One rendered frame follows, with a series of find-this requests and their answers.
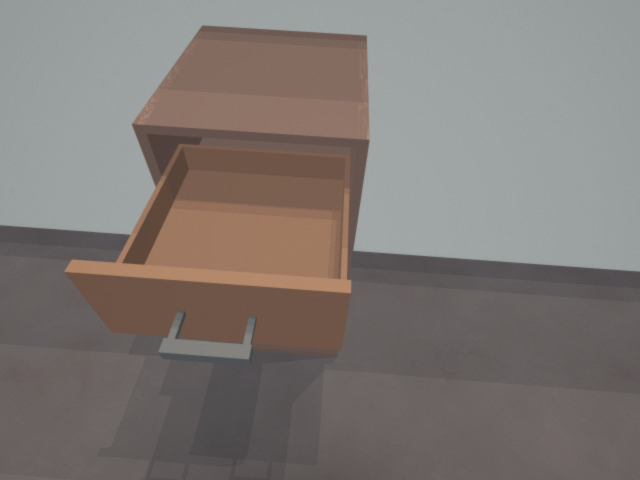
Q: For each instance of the drawer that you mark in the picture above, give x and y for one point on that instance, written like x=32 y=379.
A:
x=230 y=233

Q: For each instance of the handle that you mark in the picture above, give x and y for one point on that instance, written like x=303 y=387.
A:
x=204 y=351

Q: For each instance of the cabinet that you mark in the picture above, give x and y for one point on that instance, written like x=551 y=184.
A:
x=265 y=89

